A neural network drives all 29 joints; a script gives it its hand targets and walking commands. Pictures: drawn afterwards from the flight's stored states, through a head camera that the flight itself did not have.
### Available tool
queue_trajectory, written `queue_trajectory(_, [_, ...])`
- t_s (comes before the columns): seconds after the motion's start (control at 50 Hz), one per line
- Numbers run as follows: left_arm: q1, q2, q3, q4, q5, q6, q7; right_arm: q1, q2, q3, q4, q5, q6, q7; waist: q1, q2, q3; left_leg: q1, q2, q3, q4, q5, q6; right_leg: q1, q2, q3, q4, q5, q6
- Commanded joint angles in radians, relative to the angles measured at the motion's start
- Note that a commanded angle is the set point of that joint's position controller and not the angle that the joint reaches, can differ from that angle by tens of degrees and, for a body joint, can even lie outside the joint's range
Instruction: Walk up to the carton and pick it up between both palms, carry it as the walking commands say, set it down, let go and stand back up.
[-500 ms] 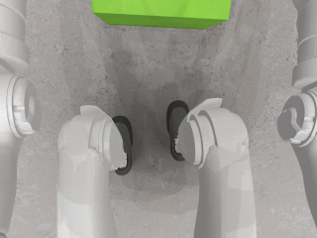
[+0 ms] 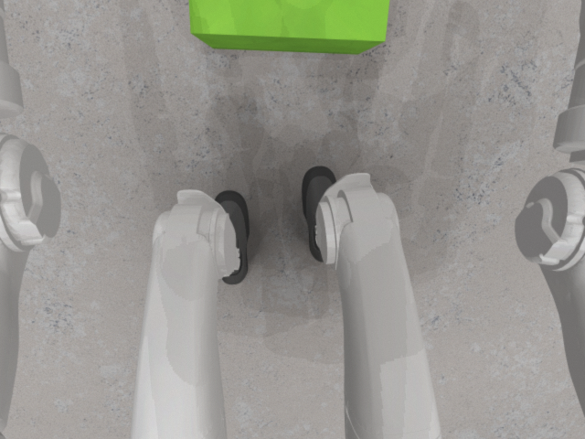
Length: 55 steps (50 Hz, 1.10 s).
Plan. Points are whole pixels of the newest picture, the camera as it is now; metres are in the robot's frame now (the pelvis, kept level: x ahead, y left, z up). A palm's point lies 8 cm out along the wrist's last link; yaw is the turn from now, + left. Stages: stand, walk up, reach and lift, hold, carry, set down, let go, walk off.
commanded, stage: set down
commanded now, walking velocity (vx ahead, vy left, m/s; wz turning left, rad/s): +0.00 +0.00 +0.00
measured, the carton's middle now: out of the picture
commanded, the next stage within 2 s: let go in 0.58 s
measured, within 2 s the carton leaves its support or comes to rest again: neither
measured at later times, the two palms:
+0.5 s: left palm out of the picture +0.62 +0.16 +0.03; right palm out of the picture +0.56 -0.29 +0.02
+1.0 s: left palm out of the picture +0.49 +0.18 +0.05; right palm out of the picture +0.44 -0.27 +0.05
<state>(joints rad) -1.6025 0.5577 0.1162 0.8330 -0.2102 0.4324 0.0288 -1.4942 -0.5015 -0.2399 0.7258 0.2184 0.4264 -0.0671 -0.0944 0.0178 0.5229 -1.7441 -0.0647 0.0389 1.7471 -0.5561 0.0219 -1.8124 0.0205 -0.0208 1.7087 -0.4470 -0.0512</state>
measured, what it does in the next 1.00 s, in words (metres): rises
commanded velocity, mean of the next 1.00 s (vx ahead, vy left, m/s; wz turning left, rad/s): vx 0.00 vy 0.00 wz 0.00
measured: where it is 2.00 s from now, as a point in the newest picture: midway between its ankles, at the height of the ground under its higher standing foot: (277, 241)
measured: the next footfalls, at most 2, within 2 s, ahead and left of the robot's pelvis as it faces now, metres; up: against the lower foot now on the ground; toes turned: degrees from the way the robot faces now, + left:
none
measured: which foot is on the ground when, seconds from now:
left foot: down 0.00-1.00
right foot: down 0.00-1.00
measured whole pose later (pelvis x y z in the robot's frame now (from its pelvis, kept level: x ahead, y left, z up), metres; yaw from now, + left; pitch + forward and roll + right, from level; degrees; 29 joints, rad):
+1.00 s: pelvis +0.06 -0.01 +0.20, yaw +0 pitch +22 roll +1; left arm -0.74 0.34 0.13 0.39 -0.06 0.28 0.06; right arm -0.70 -0.39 -0.16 0.39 0.12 0.25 0.06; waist -0.07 0.00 0.52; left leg -0.93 -0.07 -0.05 0.87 -0.31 0.01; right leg -0.98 0.05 0.01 0.84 -0.24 -0.04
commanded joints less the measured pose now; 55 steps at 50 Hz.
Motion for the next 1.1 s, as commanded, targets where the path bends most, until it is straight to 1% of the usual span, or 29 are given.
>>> queue_trajectory(0.0, [-0.350, 0.207, 0.060, -0.130, 0.011, -0.024, -0.008, -0.353, -0.193, -0.013, -0.169, 0.006, -0.017, 0.006, 0.002, -0.018, -2.007, 0.424, -0.041, -0.007, -0.233, 0.246, 0.011, 1.000, 0.014, 0.050, -0.186, 0.475, 0.046])
queue_trajectory(0.06, [-0.357, 0.227, 0.069, -0.164, 0.019, -0.028, -0.009, -0.334, -0.181, -0.012, -0.157, 0.004, -0.018, 0.005, 0.002, -0.030, -2.042, 0.470, -0.043, -0.014, -0.286, 0.288, 0.007, 1.082, 0.018, 0.050, -0.228, 0.544, 0.050])
queue_trajectory(0.16, [-0.319, 0.216, 0.063, -0.170, 0.017, -0.027, -0.015, -0.294, -0.199, -0.029, -0.177, 0.009, -0.018, 0.006, -0.007, 0.008, -2.070, 0.609, -0.035, -0.027, -0.389, 0.341, 0.003, 1.142, 0.023, 0.052, -0.327, 0.577, 0.051])
queue_trajectory(0.18, [-0.314, 0.218, 0.065, -0.172, 0.021, -0.028, -0.014, -0.302, -0.190, -0.022, -0.186, 0.003, -0.020, 0.005, 0.009, -0.010, -2.074, 0.617, -0.042, -0.031, -0.407, 0.352, 0.001, 1.171, 0.022, 0.054, -0.341, 0.586, 0.053])
queue_trajectory(0.2, [-0.320, 0.209, 0.046, -0.191, 0.009, -0.025, -0.015, -0.309, -0.211, -0.036, -0.197, -0.006, -0.021, 0.004, -0.017, -0.005, -2.101, 0.645, -0.039, -0.033, -0.421, 0.350, -0.002, 1.203, 0.025, 0.049, -0.355, 0.592, 0.051])
queue_trajectory(0.26, [-0.315, 0.228, 0.060, -0.235, 0.013, -0.031, -0.016, -0.308, -0.201, -0.027, -0.224, -0.004, -0.021, 0.000, 0.006, -0.022, -2.133, 0.694, -0.040, -0.041, -0.484, 0.373, -0.001, 1.280, 0.022, 0.057, -0.406, 0.623, 0.053])
queue_trajectory(0.3, [-0.304, 0.201, 0.045, -0.160, 0.005, -0.028, -0.024, -0.313, -0.210, -0.031, -0.190, -0.004, -0.022, 0.003, -0.006, -0.007, -2.068, 0.684, -0.036, -0.032, -0.519, 0.334, -0.004, 1.280, 0.019, 0.063, -0.452, 0.582, 0.052])
queue_trajectory(0.32, [-0.304, 0.220, 0.056, -0.162, 0.013, -0.028, -0.026, -0.312, -0.192, -0.024, -0.194, -0.009, -0.019, 0.002, 0.011, -0.014, -2.066, 0.707, -0.037, -0.034, -0.550, 0.334, -0.003, 1.303, 0.015, 0.067, -0.481, 0.577, 0.055])
queue_trajectory(0.36, [-0.315, 0.195, 0.043, -0.195, 0.021, -0.037, -0.029, -0.281, -0.181, -0.033, -0.158, -0.014, -0.028, 0.007, -0.002, 0.029, -2.047, 0.771, -0.030, -0.046, -0.595, 0.363, -0.012, 1.295, 0.012, 0.066, -0.526, 0.584, 0.054])
queue_trajectory(0.38, [-0.298, 0.192, 0.045, -0.179, 0.024, -0.039, -0.029, -0.284, -0.178, -0.029, -0.161, -0.016, -0.031, 0.009, 0.008, 0.022, -2.048, 0.804, -0.029, -0.044, -0.616, 0.378, -0.012, 1.303, 0.018, 0.058, -0.545, 0.589, 0.055])
queue_trajectory(0.4, [-0.293, 0.190, 0.048, -0.182, 0.028, -0.045, -0.026, -0.264, -0.181, -0.039, -0.171, -0.030, -0.040, 0.005, -0.012, 0.001, -2.084, 0.837, -0.029, -0.056, -0.626, 0.395, -0.013, 1.336, 0.021, 0.063, -0.564, 0.619, 0.052])
queue_trajectory(0.42, [-0.276, 0.190, 0.060, -0.126, 0.044, -0.048, -0.031, -0.248, -0.168, -0.054, -0.105, -0.043, -0.042, 0.006, 0.004, 0.020, -1.990, 0.784, -0.028, -0.048, -0.649, 0.365, -0.017, 1.331, 0.012, 0.071, -0.581, 0.604, 0.052])
queue_trajectory(0.46, [-0.223, 0.128, 0.066, -0.003, 0.066, -0.065, -0.049, -0.232, -0.109, -0.037, -0.026, -0.068, -0.061, 0.029, 0.010, -0.024, -1.822, 0.720, -0.014, -0.060, -0.709, 0.325, -0.009, 1.311, 0.004, 0.069, -0.636, 0.566, 0.046])
queue_trajectory(0.52, [-0.184, 0.079, 0.076, 0.031, 0.119, -0.107, -0.066, -0.210, -0.060, -0.047, 0.000, -0.102, -0.108, 0.047, 0.021, -0.021, -1.736, 0.683, -0.012, -0.061, -0.733, 0.334, -0.017, 1.318, -0.001, 0.073, -0.657, 0.603, 0.046])
queue_trajectory(0.56, [-0.188, 0.079, 0.096, -0.012, 0.142, -0.146, -0.062, -0.203, -0.070, -0.085, -0.034, -0.134, -0.147, 0.047, 0.004, -0.031, -1.736, 0.661, -0.016, -0.059, -0.761, 0.368, -0.024, 1.381, 0.000, 0.081, -0.660, 0.698, 0.048])
queue_trajectory(0.62, [-0.092, 0.050, 0.149, 0.058, 0.193, -0.147, -0.049, -0.098, -0.058, -0.099, 0.036, -0.188, -0.158, 0.055, 0.006, -0.037, -1.706, 0.627, -0.020, -0.053, -0.798, 0.355, -0.026, 1.409, -0.010, 0.084, -0.684, 0.682, 0.048])
queue_trajectory(0.66, [-0.043, 0.049, 0.165, -0.036, 0.218, -0.159, -0.030, -0.062, -0.067, -0.105, -0.063, -0.193, -0.173, 0.066, 0.018, -0.014, -1.811, 0.728, -0.019, -0.053, -0.821, 0.432, -0.030, 1.440, -0.002, 0.076, -0.701, 0.720, 0.050])
queue_trajectory(0.68, [0.035, 0.025, 0.162, -0.050, 0.228, -0.156, -0.016, 0.023, -0.068, -0.100, -0.035, -0.200, -0.174, 0.077, 0.015, 0.015, -1.843, 0.791, -0.019, -0.053, -0.835, 0.466, -0.037, 1.461, -0.002, 0.066, -0.709, 0.723, 0.050])
queue_trajectory(0.74, [0.197, -0.021, 0.162, -0.151, 0.240, -0.154, 0.011, 0.209, -0.062, -0.075, -0.077, -0.203, -0.176, 0.108, 0.030, 0.015, -1.919, 0.960, -0.019, -0.063, -0.857, 0.549, -0.033, 1.445, 0.001, 0.058, -0.764, 0.710, 0.056])
queue_trajectory(0.76, [0.196, -0.026, 0.157, -0.193, 0.227, -0.154, 0.027, 0.177, -0.099, -0.078, -0.134, -0.186, -0.180, 0.113, 0.026, 0.021, -1.935, 0.971, -0.018, -0.059, -0.855, 0.557, -0.034, 1.454, 0.003, 0.062, -0.762, 0.722, 0.052])
queue_trajectory(0.78, [0.294, -0.029, 0.142, -0.301, 0.227, -0.166, 0.039, 0.313, -0.090, -0.061, -0.186, -0.187, -0.193, 0.117, 0.017, 0.014, -2.040, 1.047, -0.021, -0.071, -0.861, 0.639, -0.035, 1.527, 0.004, 0.066, -0.768, 0.790, 0.049])
queue_trajectory(0.86, [0.517, -0.064, 0.070, -0.497, 0.165, -0.185, 0.041, 0.518, -0.078, 0.001, -0.384, -0.138, -0.208, 0.119, 0.005, -0.067, -2.099, 1.031, -0.031, -0.068, -0.875, 0.716, -0.024, 1.764, -0.002, 0.107, -0.785, 0.998, 0.044])
queue_trajectory(0.92, [0.668, -0.064, 0.054, -0.619, 0.152, -0.196, 0.032, 0.669, -0.043, 0.026, -0.489, -0.095, -0.210, 0.116, 0.011, -0.048, -2.122, 1.019, -0.039, -0.066, -0.883, 0.771, -0.024, 1.905, -0.010, 0.134, -0.783, 1.141, 0.039])
queue_trajectory(0.98, [0.744, -0.080, 0.044, -0.747, 0.148, -0.210, 0.039, 0.736, -0.044, 0.041, -0.618, -0.078, -0.224, 0.121, 0.029, -0.029, -2.104, 0.999, -0.028, -0.081, -0.892, 0.773, -0.029, 1.986, -0.010, 0.146, -0.772, 1.188, 0.036])
queue_trajectory(1.0, [0.887, -0.097, 0.041, -0.723, 0.164, -0.214, 0.039, 0.864, -0.018, 0.049, -0.604, -0.091, -0.228, 0.125, 0.041, -0.032, -2.069, 1.058, -0.017, -0.082, -0.907, 0.761, -0.028, 1.972, -0.009, 0.134, -0.791, 1.129, 0.047])
queue_trajectory(1.02, [0.893, -0.104, 0.057, -0.729, 0.179, -0.218, 0.043, 0.884, -0.021, 0.043, -0.620, -0.092, -0.233, 0.129, 0.052, -0.011, -2.022, 1.039, -0.014, -0.084, -0.913, 0.720, -0.032, 1.945, -0.011, 0.137, -0.799, 1.080, 0.046])
queue_trajectory(1.04, [0.988, -0.104, 0.061, -0.714, 0.189, -0.223, 0.042, 0.955, -0.024, 0.039, -0.640, -0.109, -0.242, 0.130, 0.059, -0.048, -1.992, 1.114, -0.001, -0.083, -0.930, 0.698, -0.028, 1.922, 0.000, 0.127, -0.827, 1.019, 0.053])
queue_trajectory(1.06, [1.024, -0.124, 0.057, -0.715, 0.193, -0.225, 0.039, 0.996, -0.004, 0.050, -0.625, -0.105, -0.242, 0.134, 0.072, -0.024, -1.938, 1.149, 0.004, -0.086, -0.937, 0.693, -0.029, 1.878, 0.002, 0.116, -0.838, 0.963, 0.057])
queue_trajectory(1.08, [1.125, -0.141, 0.066, -0.677, 0.212, -0.231, 0.039, 1.102, 0.007, 0.033, -0.597, -0.141, -0.250, 0.132, 0.075, -0.044, -1.872, 1.183, 0.005, -0.080, -0.956, 0.681, -0.032, 1.871, 0.008, 0.108, -0.871, 0.932, 0.064])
